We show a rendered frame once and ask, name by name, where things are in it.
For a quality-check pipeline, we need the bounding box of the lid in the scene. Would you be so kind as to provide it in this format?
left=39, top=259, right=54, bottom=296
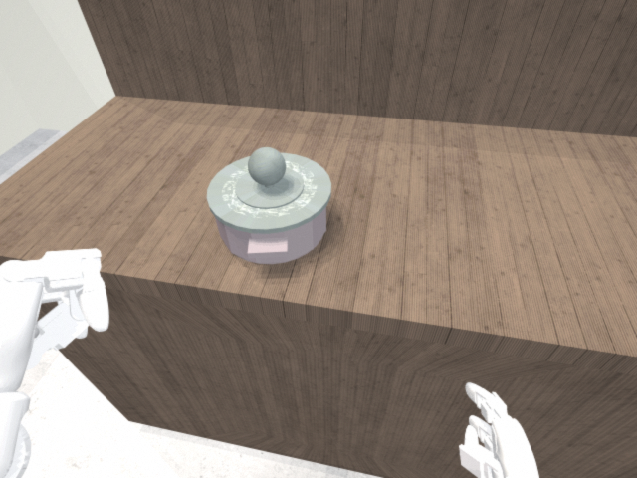
left=207, top=153, right=331, bottom=234

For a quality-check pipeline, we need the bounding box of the knob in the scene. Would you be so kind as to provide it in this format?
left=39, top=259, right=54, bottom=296
left=248, top=147, right=286, bottom=185

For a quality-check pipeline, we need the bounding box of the pot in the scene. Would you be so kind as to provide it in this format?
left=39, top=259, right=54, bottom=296
left=215, top=208, right=326, bottom=264

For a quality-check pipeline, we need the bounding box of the right robot hand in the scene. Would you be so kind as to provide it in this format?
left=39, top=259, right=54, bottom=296
left=459, top=382, right=539, bottom=478

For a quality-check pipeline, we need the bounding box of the table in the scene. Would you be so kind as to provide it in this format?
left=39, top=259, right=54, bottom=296
left=0, top=0, right=637, bottom=478

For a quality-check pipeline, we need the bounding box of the left robot forearm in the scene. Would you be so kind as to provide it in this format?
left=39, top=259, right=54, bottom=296
left=0, top=391, right=31, bottom=478

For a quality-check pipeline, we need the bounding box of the left robot hand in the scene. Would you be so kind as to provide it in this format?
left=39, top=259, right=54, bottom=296
left=0, top=248, right=109, bottom=392

